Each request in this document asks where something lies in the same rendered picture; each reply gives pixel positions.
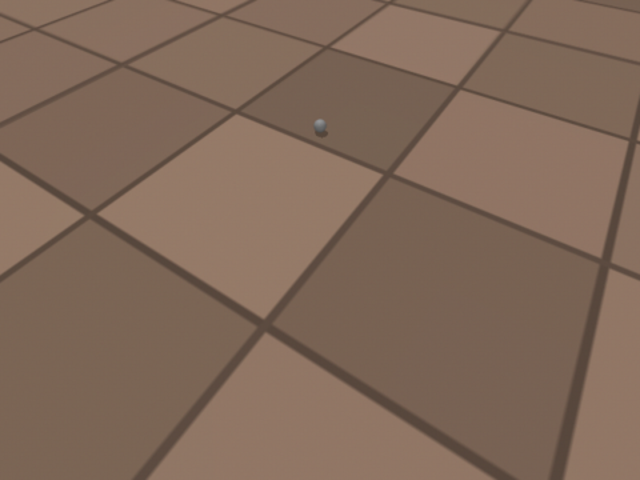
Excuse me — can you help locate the ball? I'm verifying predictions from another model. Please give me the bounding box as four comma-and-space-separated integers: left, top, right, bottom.
314, 119, 326, 132

